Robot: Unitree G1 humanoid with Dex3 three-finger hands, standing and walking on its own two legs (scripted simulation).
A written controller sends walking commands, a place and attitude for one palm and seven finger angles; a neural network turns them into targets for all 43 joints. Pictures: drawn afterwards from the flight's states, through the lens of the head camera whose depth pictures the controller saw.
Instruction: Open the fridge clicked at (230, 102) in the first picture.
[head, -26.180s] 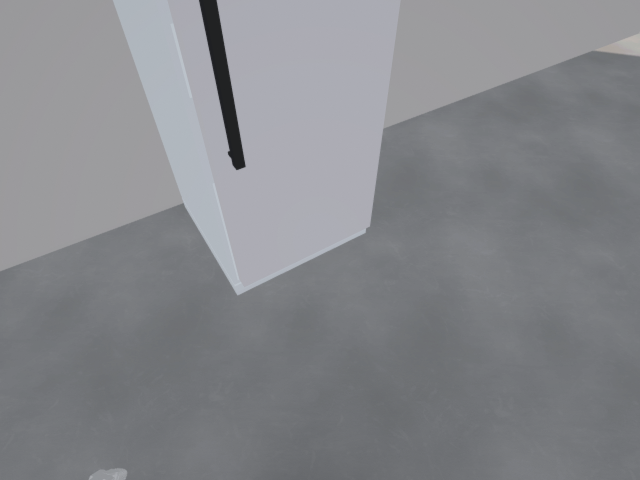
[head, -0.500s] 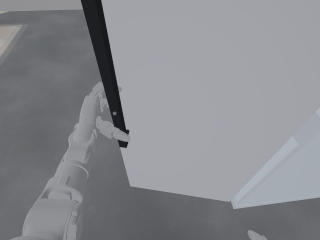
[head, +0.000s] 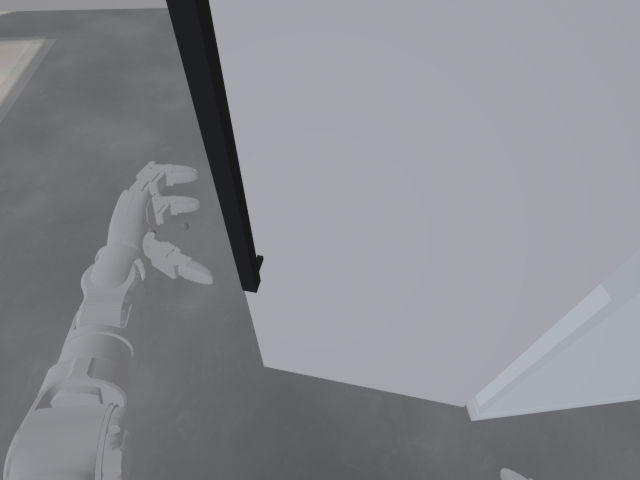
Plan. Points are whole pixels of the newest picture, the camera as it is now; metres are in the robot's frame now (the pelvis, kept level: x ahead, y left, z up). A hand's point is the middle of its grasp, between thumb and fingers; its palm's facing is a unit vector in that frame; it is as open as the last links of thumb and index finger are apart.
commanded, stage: slip the hand off the handle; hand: left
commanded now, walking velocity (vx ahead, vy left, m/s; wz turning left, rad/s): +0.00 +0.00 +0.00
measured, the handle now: (234, 167) +0.46 +0.12 +0.15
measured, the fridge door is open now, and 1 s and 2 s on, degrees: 72 72 72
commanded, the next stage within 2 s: draw the hand back to the body in 0.72 s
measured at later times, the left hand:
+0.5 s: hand (156, 284) +0.32 +0.20 +0.08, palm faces +0.02 -0.99 -0.16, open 14.6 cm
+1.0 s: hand (136, 307) +0.28 +0.20 +0.11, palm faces -0.04 -1.00 -0.01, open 14.7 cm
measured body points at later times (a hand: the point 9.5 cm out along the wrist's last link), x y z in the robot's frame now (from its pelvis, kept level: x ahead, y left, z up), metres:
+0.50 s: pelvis +0.00 +0.00 +0.00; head +0.01 -0.01 +0.45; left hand +0.32 +0.25 +0.09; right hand +0.16 -0.25 -0.08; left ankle +0.01 +0.12 -0.71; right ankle +0.01 -0.14 -0.71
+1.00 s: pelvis +0.00 -0.01 +0.00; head +0.00 -0.02 +0.45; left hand +0.28 +0.26 +0.11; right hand +0.17 -0.25 -0.08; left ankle +0.01 +0.12 -0.71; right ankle +0.01 -0.14 -0.71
